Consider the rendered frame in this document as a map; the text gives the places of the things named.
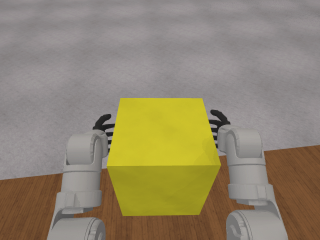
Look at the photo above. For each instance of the robot right upper arm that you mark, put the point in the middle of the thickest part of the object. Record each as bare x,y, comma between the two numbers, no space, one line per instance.
254,224

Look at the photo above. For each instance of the left robot forearm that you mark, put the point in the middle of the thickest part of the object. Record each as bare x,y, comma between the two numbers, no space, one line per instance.
82,167

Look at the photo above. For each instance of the left robot hand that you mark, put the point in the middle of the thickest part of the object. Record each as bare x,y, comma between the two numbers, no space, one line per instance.
99,126

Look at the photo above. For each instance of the robot left upper arm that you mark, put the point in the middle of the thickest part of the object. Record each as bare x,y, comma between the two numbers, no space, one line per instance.
81,228

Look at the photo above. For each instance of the right robot forearm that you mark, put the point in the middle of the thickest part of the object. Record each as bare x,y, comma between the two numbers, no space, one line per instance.
247,171

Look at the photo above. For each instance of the carton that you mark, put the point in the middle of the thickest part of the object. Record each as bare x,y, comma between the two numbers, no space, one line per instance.
163,159

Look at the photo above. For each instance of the right robot hand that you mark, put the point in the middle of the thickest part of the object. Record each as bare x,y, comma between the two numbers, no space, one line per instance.
224,121

